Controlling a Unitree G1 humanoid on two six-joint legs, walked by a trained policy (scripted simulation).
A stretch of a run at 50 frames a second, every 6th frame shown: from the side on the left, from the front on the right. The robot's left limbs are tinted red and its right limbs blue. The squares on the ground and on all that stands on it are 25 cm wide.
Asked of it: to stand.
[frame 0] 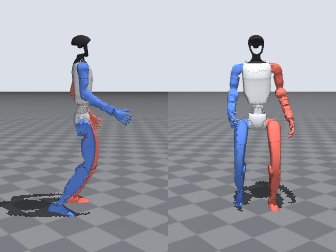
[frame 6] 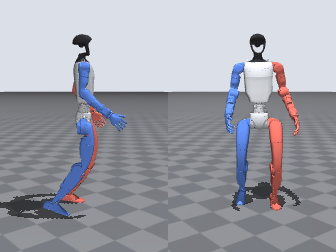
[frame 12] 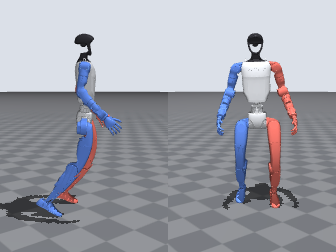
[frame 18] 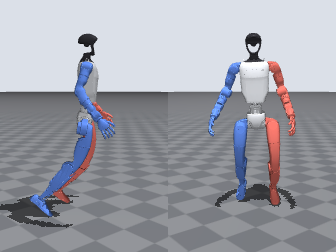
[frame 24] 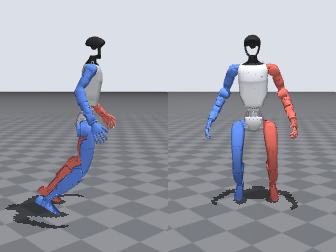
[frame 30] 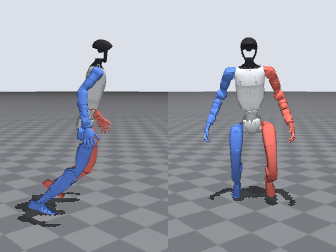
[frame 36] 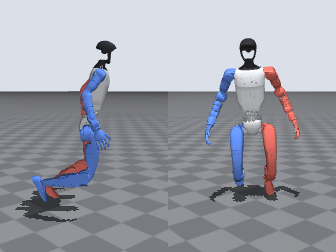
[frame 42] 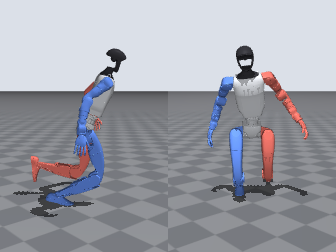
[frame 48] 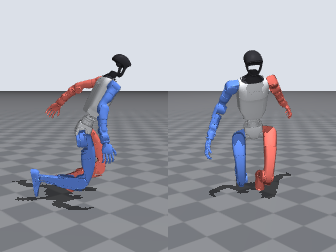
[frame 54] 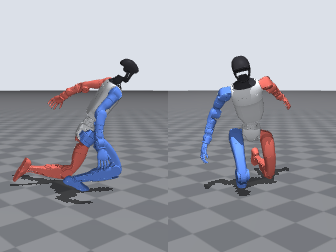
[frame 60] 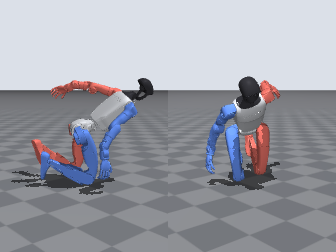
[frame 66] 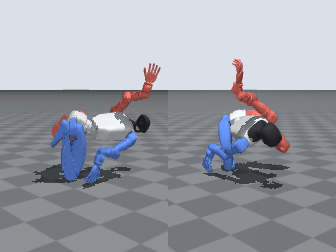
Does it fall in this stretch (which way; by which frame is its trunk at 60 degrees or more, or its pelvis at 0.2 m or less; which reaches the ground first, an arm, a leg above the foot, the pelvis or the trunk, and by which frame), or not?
yes: goes over forward and to its left; its trunk at 60 degrees or more by frame 66; the left leg reaches the ground first, by frame 60
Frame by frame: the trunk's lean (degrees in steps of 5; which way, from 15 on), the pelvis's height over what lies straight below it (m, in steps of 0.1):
0: 5, 0.8
6: 5, 0.8
12: 5, 0.8
18: 0, 0.8
24: 5, 0.7
30: 10, 0.7
36: 10, 0.7
42: 20 forward, 0.6
48: 30 forward, 0.6
54: 35 forward, 0.5
60: 55 forward, 0.4
66: 90 forward and to its left, 0.4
